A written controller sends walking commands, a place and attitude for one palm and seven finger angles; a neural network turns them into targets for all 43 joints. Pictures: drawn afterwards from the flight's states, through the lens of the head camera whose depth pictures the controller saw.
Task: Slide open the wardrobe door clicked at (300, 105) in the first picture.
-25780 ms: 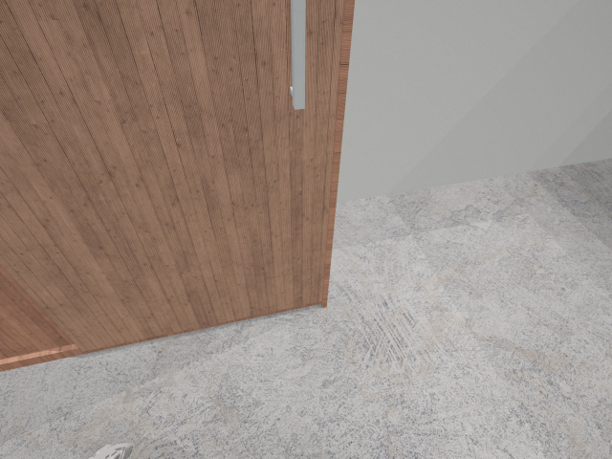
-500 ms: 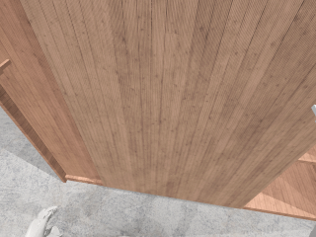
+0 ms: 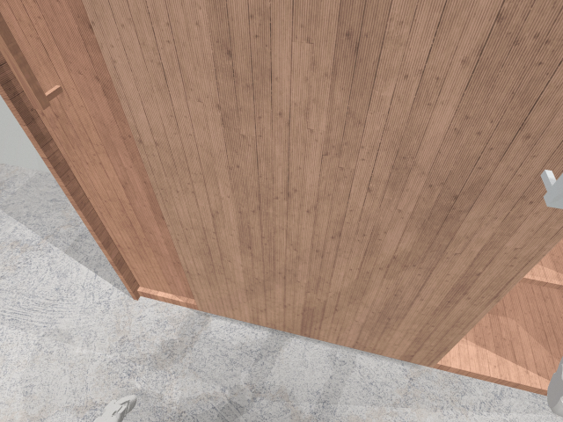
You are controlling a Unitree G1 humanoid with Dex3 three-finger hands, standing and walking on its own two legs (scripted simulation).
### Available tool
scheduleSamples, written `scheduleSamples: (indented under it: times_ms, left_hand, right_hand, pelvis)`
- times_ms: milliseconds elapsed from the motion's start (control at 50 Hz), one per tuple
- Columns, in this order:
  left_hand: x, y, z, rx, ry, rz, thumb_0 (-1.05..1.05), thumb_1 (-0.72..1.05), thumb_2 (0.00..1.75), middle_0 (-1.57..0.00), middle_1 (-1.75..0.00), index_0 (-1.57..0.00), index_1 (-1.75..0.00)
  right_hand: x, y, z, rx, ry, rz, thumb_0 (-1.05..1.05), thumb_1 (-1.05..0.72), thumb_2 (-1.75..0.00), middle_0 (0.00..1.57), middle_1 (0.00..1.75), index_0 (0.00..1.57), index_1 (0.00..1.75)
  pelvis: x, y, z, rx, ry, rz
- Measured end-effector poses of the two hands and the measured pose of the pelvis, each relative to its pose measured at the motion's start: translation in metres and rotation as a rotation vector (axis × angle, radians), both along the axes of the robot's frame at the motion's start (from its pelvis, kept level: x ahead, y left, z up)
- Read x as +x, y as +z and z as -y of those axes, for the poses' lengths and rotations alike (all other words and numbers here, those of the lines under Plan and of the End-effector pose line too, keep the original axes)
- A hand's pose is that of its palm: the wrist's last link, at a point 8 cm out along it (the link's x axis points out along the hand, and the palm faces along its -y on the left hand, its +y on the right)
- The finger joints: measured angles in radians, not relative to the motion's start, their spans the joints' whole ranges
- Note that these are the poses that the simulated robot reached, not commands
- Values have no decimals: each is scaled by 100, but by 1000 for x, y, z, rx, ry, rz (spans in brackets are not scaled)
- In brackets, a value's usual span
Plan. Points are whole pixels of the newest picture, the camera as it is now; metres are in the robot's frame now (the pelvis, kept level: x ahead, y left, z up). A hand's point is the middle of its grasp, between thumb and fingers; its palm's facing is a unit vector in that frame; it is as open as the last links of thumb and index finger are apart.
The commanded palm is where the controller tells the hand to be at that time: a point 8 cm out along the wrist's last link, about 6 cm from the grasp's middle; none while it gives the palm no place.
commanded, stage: stop walking and hold the door there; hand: right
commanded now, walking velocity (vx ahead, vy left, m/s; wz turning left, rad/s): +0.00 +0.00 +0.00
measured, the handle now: out of the picture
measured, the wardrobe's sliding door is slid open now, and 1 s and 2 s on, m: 0.55 0.55 0.55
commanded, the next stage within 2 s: loosen the grip on the handle in 1.50 s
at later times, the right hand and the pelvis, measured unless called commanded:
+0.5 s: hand out of the picture +0.41 -0.33 +0.23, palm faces +0.53 +0.83 -0.19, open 6.7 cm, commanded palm +0.37 -0.37 +0.19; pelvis +0.00 +0.00 +0.00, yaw +0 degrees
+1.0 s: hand out of the picture +0.42 -0.33 +0.21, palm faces +0.34 +0.93 -0.14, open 5.6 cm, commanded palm +0.39 -0.35 +0.19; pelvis -0.03 -0.07 +0.00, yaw -3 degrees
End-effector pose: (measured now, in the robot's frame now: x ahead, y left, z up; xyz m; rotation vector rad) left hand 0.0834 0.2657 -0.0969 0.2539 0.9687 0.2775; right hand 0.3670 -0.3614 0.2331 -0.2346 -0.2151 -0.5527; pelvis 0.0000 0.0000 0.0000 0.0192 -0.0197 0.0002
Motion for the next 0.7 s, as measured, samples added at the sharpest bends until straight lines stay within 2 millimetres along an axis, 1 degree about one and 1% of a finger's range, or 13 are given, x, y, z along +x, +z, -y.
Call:
scheduleSamples:
  times_ms: [80, 200, 320, 400, 480, 540, 620, 700]
  left_hand:
    - [-9, 7, -2, 17, 3, 10, 1, 91, 90, -21, -30, -21, -30]
    - [-24, 3, -11, 14, 14, -12, 1, 90, 90, -21, -30, -21, -30]
    - [-39, -1, -18, 25, 53, -42, 1, 91, 90, -21, -30, -21, -30]
    - [-43, -4, -18, 23, 65, -58, 1, 91, 90, -21, -30, -21, -30]
    - [-42, -6, -16, 11, 63, -65, 1, 91, 90, -21, -30, -20, -30]
    - [-38, -9, -15, 6, 56, -72, 1, 91, 90, -21, -30, -21, -30]
    - [-29, -11, -10, 15, 39, -88, 1, 91, 90, -21, -30, -20, -30]
    - [-13, -6, 6, 37, -4, -80, 1, 91, 90, -21, -30, -20, -30]
  right_hand:
    - [0, 0, 0, 14, 7, -3, -3, -65, -74, 46, 140, 19, 129]
    - [-1, 2, -1, 16, -2, -27, -3, -66, -73, 46, 140, 18, 129]
    - [-1, 2, 0, 13, 6, -42, -5, -65, -75, 45, 140, 20, 131]
    - [0, 1, 1, 9, 9, -48, -6, -64, -77, 45, 140, 22, 131]
    - [0, 1, 1, 3, 6, -49, -8, -63, -78, 45, 140, 23, 132]
    - [1, 0, 2, -9, 11, -54, -10, -63, -78, 45, 140, 24, 132]
    - [3, -3, 6, -21, 49, -77, -16, -63, -79, 46, 140, 30, 135]
    - [7, -9, 12, -29, 103, -79, -22, -62, -80, 46, 140, 37, 137]
  pelvis:
    - [-6, 2, -1, 1, 1, -13]
    - [-14, 2, -4, 13, 5, -13]
    - [-11, 1, -2, 10, 11, -15]
    - [-7, 2, -1, 6, 12, -16]
    - [-5, 2, -2, 5, 10, -18]
    - [-3, 0, 1, 9, -2, -16]
    - [-1, 1, 16, -5, -19, -11]
    - [0, 3, 36, -36, -51, -5]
